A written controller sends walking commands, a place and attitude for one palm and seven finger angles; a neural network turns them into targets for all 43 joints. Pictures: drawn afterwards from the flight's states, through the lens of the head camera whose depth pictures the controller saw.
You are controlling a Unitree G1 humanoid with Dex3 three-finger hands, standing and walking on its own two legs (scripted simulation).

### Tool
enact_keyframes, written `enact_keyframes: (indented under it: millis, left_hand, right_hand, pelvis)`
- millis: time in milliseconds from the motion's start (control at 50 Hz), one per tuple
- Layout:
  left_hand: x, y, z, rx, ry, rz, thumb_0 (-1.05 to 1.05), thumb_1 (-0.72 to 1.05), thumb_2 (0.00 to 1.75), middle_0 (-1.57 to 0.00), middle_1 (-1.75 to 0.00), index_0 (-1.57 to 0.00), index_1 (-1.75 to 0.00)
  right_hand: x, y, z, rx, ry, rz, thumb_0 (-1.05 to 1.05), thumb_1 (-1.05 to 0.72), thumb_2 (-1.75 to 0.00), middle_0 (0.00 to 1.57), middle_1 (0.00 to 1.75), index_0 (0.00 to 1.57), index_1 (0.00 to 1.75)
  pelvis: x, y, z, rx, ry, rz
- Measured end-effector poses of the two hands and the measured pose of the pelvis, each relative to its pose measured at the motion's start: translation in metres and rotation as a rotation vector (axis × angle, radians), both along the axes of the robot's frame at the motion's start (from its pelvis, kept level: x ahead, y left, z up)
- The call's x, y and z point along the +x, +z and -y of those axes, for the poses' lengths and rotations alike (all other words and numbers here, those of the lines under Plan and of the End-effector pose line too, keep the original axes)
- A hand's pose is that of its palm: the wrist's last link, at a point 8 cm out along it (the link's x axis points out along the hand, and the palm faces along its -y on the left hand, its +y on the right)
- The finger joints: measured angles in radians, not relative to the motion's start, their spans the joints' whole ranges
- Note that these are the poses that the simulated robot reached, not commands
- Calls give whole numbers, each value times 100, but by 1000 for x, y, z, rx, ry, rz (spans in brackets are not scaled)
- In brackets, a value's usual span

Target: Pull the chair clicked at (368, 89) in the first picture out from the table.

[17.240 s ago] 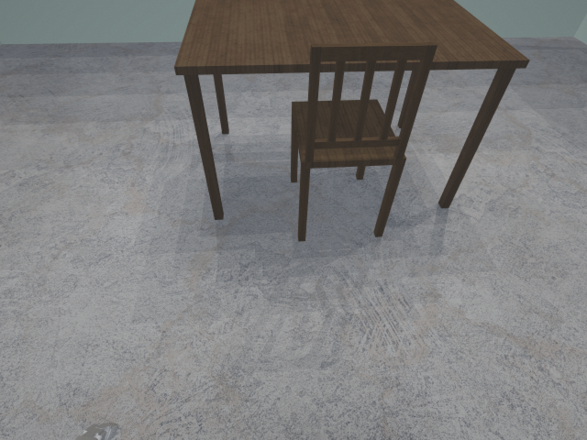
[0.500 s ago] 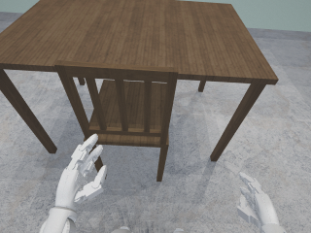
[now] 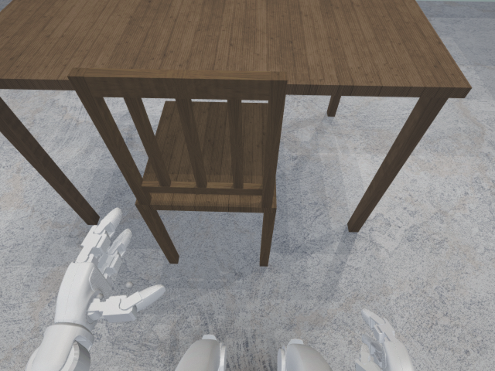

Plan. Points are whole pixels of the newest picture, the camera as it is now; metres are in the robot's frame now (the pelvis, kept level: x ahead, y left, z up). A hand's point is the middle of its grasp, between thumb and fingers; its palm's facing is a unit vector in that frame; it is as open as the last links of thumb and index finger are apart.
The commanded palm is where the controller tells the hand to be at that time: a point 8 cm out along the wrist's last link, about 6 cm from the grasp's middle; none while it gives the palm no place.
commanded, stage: raise the hand toward the chair's back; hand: left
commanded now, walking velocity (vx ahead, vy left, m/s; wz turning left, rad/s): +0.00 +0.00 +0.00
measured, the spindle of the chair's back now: (193, 147) +0.55 +0.14 -0.01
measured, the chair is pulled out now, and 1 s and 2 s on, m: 0.00 0.00 0.00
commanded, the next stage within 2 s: aim the fingers beside a spindle in 1.24 s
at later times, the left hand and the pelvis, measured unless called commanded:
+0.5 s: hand (98, 277) +0.24 +0.23 +0.04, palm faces +0.01 -1.00 -0.05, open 16.7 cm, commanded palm +0.22 +0.28 +0.05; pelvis +0.01 +0.03 +0.00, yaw +1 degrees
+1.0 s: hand (86, 269) +0.25 +0.24 +0.05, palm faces +0.01 -1.00 -0.04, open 17.0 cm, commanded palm +0.23 +0.30 +0.06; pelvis +0.01 +0.04 +0.01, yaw +1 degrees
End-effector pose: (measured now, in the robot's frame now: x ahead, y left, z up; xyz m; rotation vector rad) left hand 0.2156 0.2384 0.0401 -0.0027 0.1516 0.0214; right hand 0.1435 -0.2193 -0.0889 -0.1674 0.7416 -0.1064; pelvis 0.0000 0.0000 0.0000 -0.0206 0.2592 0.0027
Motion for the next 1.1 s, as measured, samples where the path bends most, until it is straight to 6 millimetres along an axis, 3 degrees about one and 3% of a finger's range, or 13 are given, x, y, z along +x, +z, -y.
enact_keyframes:
  millis: [100, 220, 380, 460, 560, 640, 720, 900, 1100]
  left_hand:
    - [-9, 16, -18, 83, 63, 102, 0, -2, 51, -10, -15, -10, -15]
    - [-5, -9, -16, 46, -59, 41, 0, -16, 45, -9, -13, -9, -13]
    - [1, 17, -35, 52, 21, 126, -1, -35, 37, -7, -10, -7, -10]
    - [6, 14, -43, 62, 8, 108, -1, -42, 34, -6, -9, -6, -9]
    - [7, 5, -44, 39, -42, 38, -1, -47, 32, -6, -8, -6, -8]
    - [7, 16, -52, 49, -20, 77, -1, -49, 31, -6, -8, -6, -8]
    - [11, 24, -62, 75, 9, 123, -1, -50, 30, -6, -8, -6, -8]
    - [16, 11, -60, 35, -43, 43, -1, -50, 30, -5, -8, -6, -8]
    - [16, 15, -61, 54, -8, 101, -1, -50, 30, -6, -8, -6, -8]
  right_hand:
    - [3, 6, 17, -67, 6, -15, 1, -91, -90, 20, 30, 20, 30]
    - [28, 14, 20, -125, 23, 41, 1, -91, -90, 20, 30, 20, 30]
    - [57, 32, -10, -93, 62, 122, 1, -91, -90, 20, 30, 20, 30]
    - [64, 33, -27, -68, 100, 127, 1, -91, -90, 20, 30, 20, 30]
    - [62, 33, -37, -58, 112, 113, 1, -91, -90, 20, 30, 20, 30]
    - [54, 33, -38, -65, 106, 88, 1, -90, -90, 21, 30, 20, 30]
    - [45, 30, -35, -75, 101, 58, 1, -90, -90, 21, 30, 20, 30]
    - [28, 33, -22, -102, 59, 27, 1, -91, -90, 20, 30, 20, 30]
    - [30, 35, -16, -115, 68, 40, 1, -91, -90, 20, 30, 20, 30]
  pelvis:
    - [6, 1, -6, -4, 8, -7]
    - [6, -4, -14, -18, 14, -25]
    - [13, 3, -23, -28, 24, -9]
    - [13, 4, -27, -31, 28, -10]
    - [13, 6, -31, -37, 27, -6]
    - [15, 9, -34, -40, 26, 0]
    - [14, 9, -36, -43, 30, 2]
    - [13, 12, -38, -42, 22, 3]
    - [12, 10, -35, -44, 25, 2]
